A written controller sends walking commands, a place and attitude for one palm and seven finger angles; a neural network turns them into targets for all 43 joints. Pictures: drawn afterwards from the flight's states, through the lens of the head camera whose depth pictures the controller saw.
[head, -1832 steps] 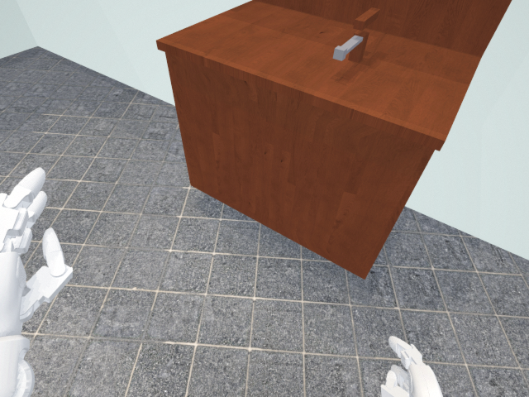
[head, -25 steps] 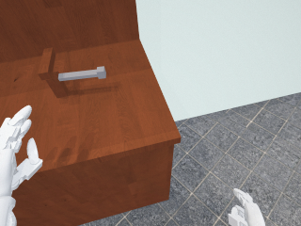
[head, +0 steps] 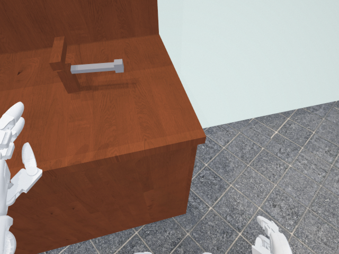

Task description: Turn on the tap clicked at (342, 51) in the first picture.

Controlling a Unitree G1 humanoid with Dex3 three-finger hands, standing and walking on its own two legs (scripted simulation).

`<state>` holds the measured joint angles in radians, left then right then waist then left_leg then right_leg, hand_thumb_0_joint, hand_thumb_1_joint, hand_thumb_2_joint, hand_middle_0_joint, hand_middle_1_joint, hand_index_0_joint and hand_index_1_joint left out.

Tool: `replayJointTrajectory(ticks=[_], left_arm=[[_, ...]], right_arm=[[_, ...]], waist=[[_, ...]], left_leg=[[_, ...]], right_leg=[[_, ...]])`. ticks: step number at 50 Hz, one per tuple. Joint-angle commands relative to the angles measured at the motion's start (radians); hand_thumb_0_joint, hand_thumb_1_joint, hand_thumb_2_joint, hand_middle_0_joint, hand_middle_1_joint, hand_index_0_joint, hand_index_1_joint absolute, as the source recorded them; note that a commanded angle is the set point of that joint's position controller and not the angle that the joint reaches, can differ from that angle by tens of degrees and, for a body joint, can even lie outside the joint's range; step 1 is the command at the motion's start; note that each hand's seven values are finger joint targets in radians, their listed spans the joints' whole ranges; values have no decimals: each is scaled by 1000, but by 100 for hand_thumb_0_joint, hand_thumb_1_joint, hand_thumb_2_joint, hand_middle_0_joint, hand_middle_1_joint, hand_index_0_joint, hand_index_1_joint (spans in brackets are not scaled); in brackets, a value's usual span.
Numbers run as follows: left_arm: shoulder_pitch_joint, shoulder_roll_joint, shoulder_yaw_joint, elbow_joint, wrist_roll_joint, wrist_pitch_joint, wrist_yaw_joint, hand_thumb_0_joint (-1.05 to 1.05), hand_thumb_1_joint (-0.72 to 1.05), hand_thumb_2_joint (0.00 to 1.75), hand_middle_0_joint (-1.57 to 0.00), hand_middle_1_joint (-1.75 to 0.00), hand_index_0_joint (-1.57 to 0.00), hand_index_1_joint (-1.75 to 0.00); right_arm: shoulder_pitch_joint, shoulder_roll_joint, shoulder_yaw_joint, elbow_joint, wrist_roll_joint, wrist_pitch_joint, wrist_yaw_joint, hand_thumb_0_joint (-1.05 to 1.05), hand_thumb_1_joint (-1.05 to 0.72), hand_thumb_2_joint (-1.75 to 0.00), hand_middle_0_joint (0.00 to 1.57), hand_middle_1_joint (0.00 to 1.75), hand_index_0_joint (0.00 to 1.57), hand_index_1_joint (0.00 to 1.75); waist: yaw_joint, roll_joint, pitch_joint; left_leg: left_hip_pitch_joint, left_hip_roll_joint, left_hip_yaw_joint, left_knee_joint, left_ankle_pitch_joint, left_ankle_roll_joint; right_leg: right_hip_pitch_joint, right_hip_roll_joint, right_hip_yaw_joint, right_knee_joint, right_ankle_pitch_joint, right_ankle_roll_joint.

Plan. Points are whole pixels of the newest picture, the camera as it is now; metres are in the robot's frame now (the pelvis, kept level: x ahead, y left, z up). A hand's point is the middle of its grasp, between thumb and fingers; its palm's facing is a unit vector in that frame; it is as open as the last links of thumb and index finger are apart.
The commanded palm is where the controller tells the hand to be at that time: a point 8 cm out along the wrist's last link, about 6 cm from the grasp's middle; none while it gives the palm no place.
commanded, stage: step back with the hand held close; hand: left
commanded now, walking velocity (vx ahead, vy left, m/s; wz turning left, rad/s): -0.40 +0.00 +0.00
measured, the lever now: (118, 65) +0.59 +0.19 +0.12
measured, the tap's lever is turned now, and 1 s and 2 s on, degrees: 83 83 83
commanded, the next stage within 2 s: stop stepping back and stand still in 0.82 s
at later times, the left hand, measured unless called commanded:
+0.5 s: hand (62, 187) +0.19 +0.18 +0.17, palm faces +0.25 -0.86 -0.45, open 7.4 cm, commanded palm +0.13 +0.25 +0.19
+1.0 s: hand out of the picture +0.04 +0.17 +0.17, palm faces +0.32 -0.85 -0.41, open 7.4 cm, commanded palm -0.01 +0.22 +0.19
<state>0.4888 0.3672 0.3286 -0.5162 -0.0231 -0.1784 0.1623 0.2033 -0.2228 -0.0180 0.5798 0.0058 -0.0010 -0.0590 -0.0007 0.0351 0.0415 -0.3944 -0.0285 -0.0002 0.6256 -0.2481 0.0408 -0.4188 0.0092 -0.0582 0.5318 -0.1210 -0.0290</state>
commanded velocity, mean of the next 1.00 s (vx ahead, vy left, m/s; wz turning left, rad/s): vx -0.33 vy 0.02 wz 0.01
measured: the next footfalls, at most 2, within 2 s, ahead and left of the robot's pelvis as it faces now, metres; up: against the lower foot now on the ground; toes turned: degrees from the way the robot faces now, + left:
right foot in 0.30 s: -0.03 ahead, -0.11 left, +0.00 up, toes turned +3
left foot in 0.62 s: -0.03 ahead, +0.09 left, +0.00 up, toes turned -1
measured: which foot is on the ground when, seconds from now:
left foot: down 0.00-0.42, up 0.44-0.60, down 0.62-0.92, up 0.94-1.00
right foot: down 0.00-0.18, up 0.20-0.28, down 0.30-0.68, up 0.70-0.88, down 0.90-1.00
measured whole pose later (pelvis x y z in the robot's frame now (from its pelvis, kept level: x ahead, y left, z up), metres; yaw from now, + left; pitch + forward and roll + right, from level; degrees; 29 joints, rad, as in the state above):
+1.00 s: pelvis -0.18 -0.05 +0.01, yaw -3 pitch +1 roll +1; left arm 0.48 0.36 0.29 -0.53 -0.04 -0.11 0.14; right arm 0.18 -0.17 -0.01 0.64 -0.01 -0.03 -0.06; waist 0.03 0.00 0.01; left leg -0.48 -0.01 -0.02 0.78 -0.36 -0.01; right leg -0.31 0.03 0.03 0.52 -0.23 -0.03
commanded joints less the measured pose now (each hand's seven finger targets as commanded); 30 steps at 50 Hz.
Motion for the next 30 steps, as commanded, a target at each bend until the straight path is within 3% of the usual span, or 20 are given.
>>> replayJointTrajectory(ticks=[1, 3, 4, 7, 8, 10, 12, 13, 14, 16, 18, 19, 20, 21, 22, 23, 24, 26, 29, 30], left_arm=[[-14, 192, 141, -211, -5, -71, 36, 0, 90, 90, -20, -30, -20, -30], [-11, 214, 162, -221, -3, -74, 40, 0, 90, 90, -20, -30, -20, -30], [-11, 183, 142, -231, -1, -80, 37, 0, 90, 90, -20, -30, -20, -30], [-33, 175, 162, -224, 25, -92, 32, 0, 90, 90, -20, -30, -20, -30], [-55, 194, 178, -225, 33, -90, 31, 0, 90, 90, -20, -30, -20, -30], [-54, 173, 160, -219, 32, -88, 18, 0, 90, 90, -20, -30, -20, -30], [-23, 139, 129, -191, 13, -85, 2, 0, 90, 90, -20, -30, -20, -30], [-25, 142, 123, -187, 2, -80, -1, 0, 90, 90, -20, -30, -20, -30], [-30, 114, 89, -190, -4, -80, -9, 0, 90, 90, -20, -30, -20, -30], [-82, 127, 72, -223, -3, -81, -18, 0, 90, 90, -20, -30, -20, -30], [-118, 168, 91, -272, 3, -80, -18, 0, 90, 90, -20, -30, -20, -30], [-96, 148, 77, -263, -4, -73, -15, 0, 90, 90, -20, -30, -20, -30], [-71, 170, 99, -259, -11, -68, -12, 0, 90, 90, -20, -30, -20, -30], [-26, 195, 128, -241, -19, -71, -12, 0, 90, 90, -20, -30, -20, -30], [22, 220, 162, -233, -18, -81, -14, 0, 90, 90, -20, -30, -20, -30], [84, 263, 213, -205, -17, -74, -9, 0, 90, 90, -20, -30, -20, -30], [105, 220, 180, -200, -21, -64, -18, 0, 90, 90, -20, -30, -20, -30], [77, 198, 156, -207, -23, -56, -22, 0, 90, 90, -20, -30, -20, -30], [26, 196, 132, -223, -28, -56, -13, 0, 90, 90, -20, -30, -20, -30], [16, 198, 124, -236, -30, -62, -12, 0, 90, 90, -20, -30, -20, -30]], right_arm=[[-79, -108, -48, -142, -4, -49, -5, 0, -90, -90, 20, 30, 20, 30], [-84, -119, -51, -143, -4, -49, -7, 0, -90, -90, 20, 30, 20, 30], [-84, -107, -46, -143, -5, -50, -8, 0, -90, -90, 20, 30, 20, 30], [-106, -130, -50, -159, -7, -64, -17, 0, -90, -90, 20, 30, 20, 30], [-110, -132, -54, -158, -8, -69, -21, 0, -90, -90, 20, 30, 20, 30], [-102, -118, -63, -148, -19, -82, -21, 0, -90, -90, 20, 30, 20, 30], [-84, -102, -60, -117, -29, -92, -17, 0, -90, -90, 20, 30, 20, 30], [-91, -102, -56, -110, -33, -96, -19, 0, -90, -90, 20, 30, 20, 30], [-90, -86, -44, -91, -38, -98, -14, 0, -90, -90, 20, 30, 20, 30], [-110, -90, -37, -69, -42, -98, -5, 0, -90, -90, 20, 30, 20, 30], [-124, -90, -41, -70, -35, -84, -7, 0, -90, -90, 20, 30, 20, 30], [-117, -72, -47, -86, -21, -71, -5, 0, -90, -90, 20, 30, 20, 30], [-124, -70, -58, -111, -8, -58, -6, 0, -90, -90, 20, 30, 20, 30], [-137, -64, -60, -134, 0, -50, -6, 0, -90, -90, 20, 30, 20, 30], [-152, -52, -56, -155, 5, -46, -9, 0, -90, -90, 20, 30, 20, 30], [-156, -57, -51, -164, -2, -36, -13, 0, -90, -90, 20, 30, 20, 30], [-146, -40, -42, -164, -4, -24, -12, 0, -90, -90, 20, 30, 20, 30], [-137, -40, -26, -162, -8, -8, -17, 0, -90, -90, 20, 30, 20, 30], [-117, -63, -30, -155, -9, 7, -36, 0, -90, -90, 20, 30, 20, 30], [-107, -77, -38, -157, -4, 8, -39, 0, -90, -90, 20, 30, 20, 30]], waist=[[-2, -49, -136], [-4, 1, -135], [-6, 15, -142], [8, 156, -135], [11, 190, -144], [18, 139, -143], [21, 99, -141], [19, 111, -145], [23, 107, -162], [33, 120, -225], [37, 73, -312], [32, -10, -360], [33, -136, -372], [38, -211, -341], [47, -229, -311], [56, -211, -306], [45, -196, -283], [19, -136, -261], [0, -69, -252], [1, -41, -255]], left_leg=[[-98, 97, -140, -125, -225, 21], [-119, 114, -164, -158, -237, 28], [-147, 133, -178, -203, -242, 35], [-428, 243, -282, -389, -396, 99], [-431, 274, -319, -422, -337, 110], [-315, 309, -330, -405, -164, 121], [-80, 294, -293, -330, 121, 110], [19, 290, -271, -300, 276, 100], [132, 280, -258, -268, 451, 87], [297, 263, -200, -207, 656, 54], [383, 214, -105, -129, 754, 17], [382, 169, -25, -67, 701, -4], [296, 116, 50, -17, 534, -26], [163, 61, 71, 31, 253, -39], [33, 26, 64, 95, -3, -41], [-63, 13, 25, 155, -142, -40], [-102, 17, -6, 188, -172, -40], [-87, 30, -10, 142, -131, -49], [36, 47, -3, -87, 94, -53], [108, 74, -15, -158, 307, -39]], right_leg=[[137, -161, 237, -142, -214, -25], [149, -141, 222, -113, -200, -20], [183, -111, 185, -69, -171, -4], [443, 10, 113, 200, -41, 43], [454, 38, 99, 282, -22, 52], [356, 53, 117, 347, -180, 55], [208, 49, 120, 213, -261, 46], [156, 43, 126, 150, -264, 44], [115, 33, 131, 60, -238, 42], [100, 18, 147, -73, -109, 46], [146, -11, 165, -123, 181, 55], [186, -55, 177, -140, 420, 81], [246, -112, 191, -138, 703, 105], [300, -170, 214, -124, 874, 102], [342, -215, 246, -107, 965, 87], [372, -254, 289, -101, 1007, 60], [384, -272, 294, -88, 986, 25], [375, -268, 285, -75, 943, -28], [370, -205, 249, -25, 848, -12], [331, -160, 222, -6, 751, 29]])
